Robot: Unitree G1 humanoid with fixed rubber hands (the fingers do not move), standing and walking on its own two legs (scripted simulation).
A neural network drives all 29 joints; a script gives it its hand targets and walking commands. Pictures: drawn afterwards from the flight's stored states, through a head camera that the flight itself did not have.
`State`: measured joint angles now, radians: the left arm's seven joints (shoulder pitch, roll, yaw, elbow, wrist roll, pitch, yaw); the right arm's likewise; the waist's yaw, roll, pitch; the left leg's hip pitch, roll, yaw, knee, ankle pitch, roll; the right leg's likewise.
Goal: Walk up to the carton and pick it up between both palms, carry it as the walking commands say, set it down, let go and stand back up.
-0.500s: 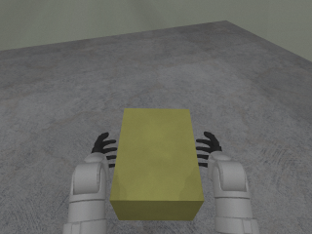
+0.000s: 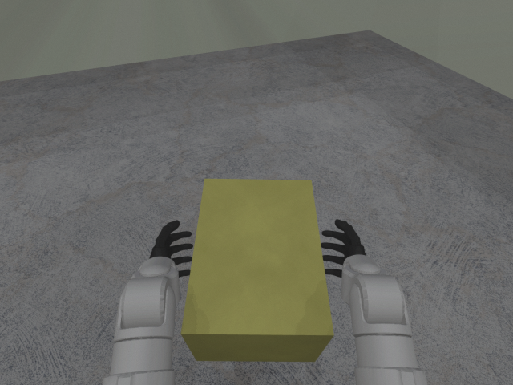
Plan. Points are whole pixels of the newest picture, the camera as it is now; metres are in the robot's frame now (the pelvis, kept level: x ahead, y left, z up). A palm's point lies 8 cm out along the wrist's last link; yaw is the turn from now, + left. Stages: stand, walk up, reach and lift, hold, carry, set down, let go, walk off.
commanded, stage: carry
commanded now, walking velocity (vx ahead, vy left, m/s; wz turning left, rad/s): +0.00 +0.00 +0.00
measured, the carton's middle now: (257, 265) +0.34 +0.00 -0.03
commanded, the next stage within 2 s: hold in 0.26 s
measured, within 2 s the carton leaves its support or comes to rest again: neither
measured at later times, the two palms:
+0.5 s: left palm (160, 271) +0.28 +0.15 +0.06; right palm (353, 271) +0.27 -0.15 +0.06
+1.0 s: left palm (165, 271) +0.31 +0.16 +0.00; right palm (336, 278) +0.29 -0.13 +0.00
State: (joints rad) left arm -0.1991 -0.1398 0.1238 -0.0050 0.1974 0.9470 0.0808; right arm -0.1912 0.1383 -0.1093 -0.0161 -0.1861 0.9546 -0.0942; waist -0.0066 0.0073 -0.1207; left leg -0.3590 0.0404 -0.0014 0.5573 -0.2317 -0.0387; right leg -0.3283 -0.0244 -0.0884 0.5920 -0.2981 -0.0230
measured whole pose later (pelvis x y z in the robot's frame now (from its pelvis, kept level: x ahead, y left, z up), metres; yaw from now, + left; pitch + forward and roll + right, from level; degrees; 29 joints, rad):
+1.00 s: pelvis -0.03 +0.04 +0.00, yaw -2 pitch +2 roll +0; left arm -0.49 -0.23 0.45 0.50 0.45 0.49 0.00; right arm -0.48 0.20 -0.49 0.50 -0.45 0.49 0.06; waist -0.03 -0.01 0.04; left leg -0.41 -0.02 0.02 0.58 -0.21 0.02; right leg -0.39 -0.02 0.04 0.60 -0.25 0.01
